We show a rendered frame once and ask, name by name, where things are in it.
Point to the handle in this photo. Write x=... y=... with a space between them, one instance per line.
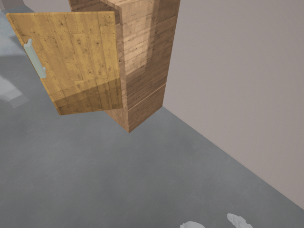
x=34 y=59

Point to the cupboard door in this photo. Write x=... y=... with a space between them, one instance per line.
x=79 y=51

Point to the robot right hand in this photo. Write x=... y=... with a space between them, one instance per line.
x=238 y=221

